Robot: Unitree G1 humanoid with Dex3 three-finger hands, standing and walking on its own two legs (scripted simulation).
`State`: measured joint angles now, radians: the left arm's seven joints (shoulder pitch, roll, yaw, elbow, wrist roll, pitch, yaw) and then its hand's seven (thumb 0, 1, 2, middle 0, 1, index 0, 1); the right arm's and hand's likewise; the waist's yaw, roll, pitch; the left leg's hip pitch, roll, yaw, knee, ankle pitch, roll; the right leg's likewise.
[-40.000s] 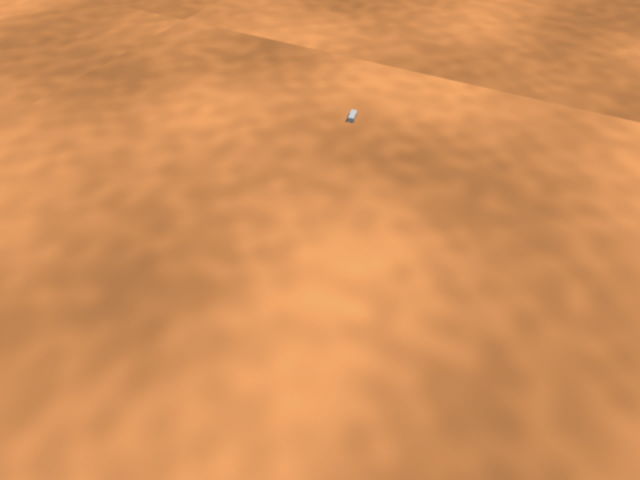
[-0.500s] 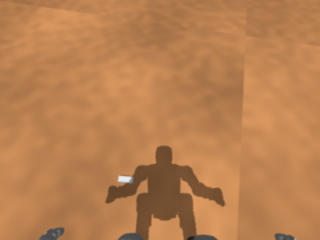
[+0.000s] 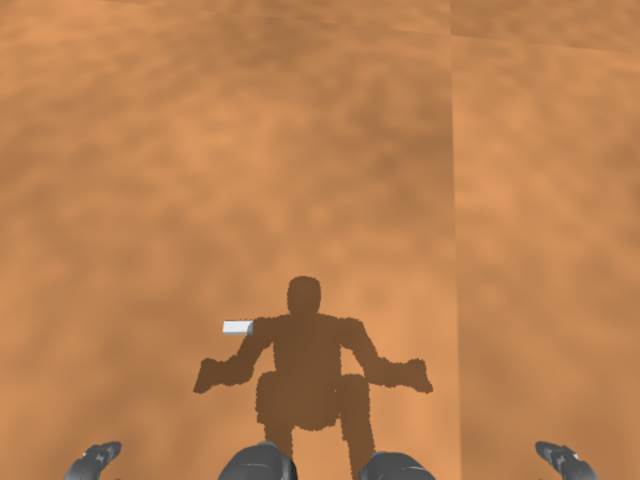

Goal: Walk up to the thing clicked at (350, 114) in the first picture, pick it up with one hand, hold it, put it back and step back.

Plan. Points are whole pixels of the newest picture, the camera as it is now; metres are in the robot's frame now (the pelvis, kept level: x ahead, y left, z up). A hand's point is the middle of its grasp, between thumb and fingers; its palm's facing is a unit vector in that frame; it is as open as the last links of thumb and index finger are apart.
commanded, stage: step back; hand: left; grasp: from above
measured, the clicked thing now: (238, 327) +0.54 +0.26 -0.74
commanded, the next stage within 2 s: none
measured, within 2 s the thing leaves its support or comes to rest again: neither
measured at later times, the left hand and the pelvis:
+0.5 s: hand out of the picture -0.02 +0.27 -0.15, palm faces +0.08 -0.94 -0.34, open 7.4 cm; pelvis -0.13 +0.00 +0.01, yaw +6 degrees
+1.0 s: hand out of the picture -0.23 +0.22 -0.12, palm faces +0.03 -0.91 -0.42, open 7.4 cm; pelvis -0.29 -0.05 +0.01, yaw +2 degrees
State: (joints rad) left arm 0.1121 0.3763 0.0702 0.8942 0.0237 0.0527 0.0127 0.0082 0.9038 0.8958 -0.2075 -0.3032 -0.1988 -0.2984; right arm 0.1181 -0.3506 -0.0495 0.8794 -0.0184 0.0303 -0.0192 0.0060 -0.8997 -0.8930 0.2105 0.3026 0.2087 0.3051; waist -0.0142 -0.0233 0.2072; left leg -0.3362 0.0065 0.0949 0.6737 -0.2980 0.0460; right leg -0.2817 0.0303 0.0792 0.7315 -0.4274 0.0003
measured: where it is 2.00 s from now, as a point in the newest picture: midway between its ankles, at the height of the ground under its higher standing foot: outside the picture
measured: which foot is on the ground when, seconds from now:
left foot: down 0.00-0.06, up 0.08-0.38, down 0.40-0.84, up 0.86-1.00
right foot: up 0.00-0.00, down 0.02-0.42, up 0.44-0.78, down 0.80-1.00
